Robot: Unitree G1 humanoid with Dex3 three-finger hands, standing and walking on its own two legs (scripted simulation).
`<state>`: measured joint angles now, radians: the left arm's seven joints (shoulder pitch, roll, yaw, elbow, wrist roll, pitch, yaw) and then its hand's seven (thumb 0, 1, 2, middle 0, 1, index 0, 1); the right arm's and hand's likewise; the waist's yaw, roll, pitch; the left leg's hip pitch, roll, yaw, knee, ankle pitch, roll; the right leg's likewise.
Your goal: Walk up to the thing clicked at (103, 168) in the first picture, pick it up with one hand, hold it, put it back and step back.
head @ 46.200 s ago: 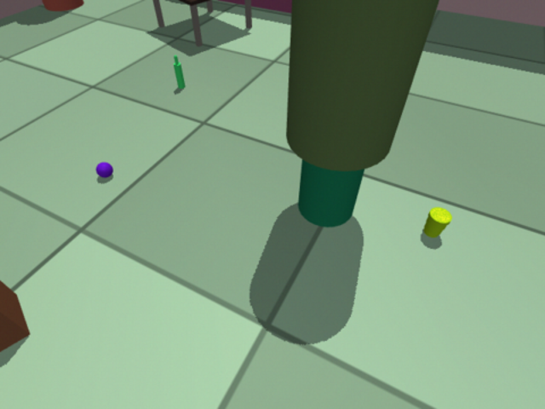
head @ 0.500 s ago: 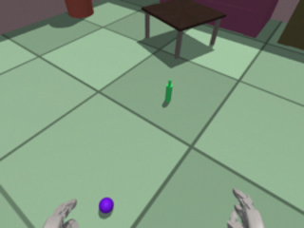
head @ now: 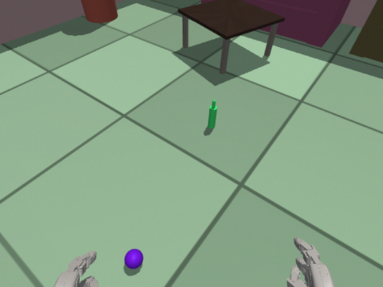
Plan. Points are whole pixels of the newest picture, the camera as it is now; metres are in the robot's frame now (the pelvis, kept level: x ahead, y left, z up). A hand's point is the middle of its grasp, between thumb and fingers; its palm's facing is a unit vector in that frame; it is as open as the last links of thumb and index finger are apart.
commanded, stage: home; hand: left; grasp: from above
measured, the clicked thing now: (133, 258) +0.41 +0.25 -0.67
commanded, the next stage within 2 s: stand in 0.02 s
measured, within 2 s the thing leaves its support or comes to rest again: neither
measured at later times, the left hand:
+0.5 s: hand out of the picture +0.08 +0.25 -0.11, palm faces +0.03 -0.94 -0.34, open 7.4 cm
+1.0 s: hand out of the picture +0.02 +0.24 -0.10, palm faces +0.03 -0.94 -0.33, open 7.4 cm
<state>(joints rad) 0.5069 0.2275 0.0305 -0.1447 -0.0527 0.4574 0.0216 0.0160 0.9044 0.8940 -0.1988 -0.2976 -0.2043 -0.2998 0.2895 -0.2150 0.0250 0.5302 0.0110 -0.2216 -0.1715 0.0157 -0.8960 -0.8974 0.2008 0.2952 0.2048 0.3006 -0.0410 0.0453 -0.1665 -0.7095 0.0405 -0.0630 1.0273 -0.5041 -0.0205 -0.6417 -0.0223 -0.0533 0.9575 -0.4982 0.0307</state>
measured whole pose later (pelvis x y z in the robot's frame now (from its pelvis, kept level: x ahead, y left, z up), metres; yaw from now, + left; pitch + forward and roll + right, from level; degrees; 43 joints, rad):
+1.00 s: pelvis -0.02 +0.00 +0.06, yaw +1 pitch -5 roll +0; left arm 0.19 0.28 0.03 1.10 0.04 0.00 0.03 0.01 0.90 0.89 -0.20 -0.30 -0.21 -0.30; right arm 0.15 -0.28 -0.04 1.09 -0.02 0.00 -0.01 0.01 -0.90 -0.90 0.20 0.30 0.20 0.30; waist 0.01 0.01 0.06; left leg -0.14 0.00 -0.03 0.42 -0.20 -0.01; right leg -0.10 -0.06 -0.04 0.40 -0.22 0.04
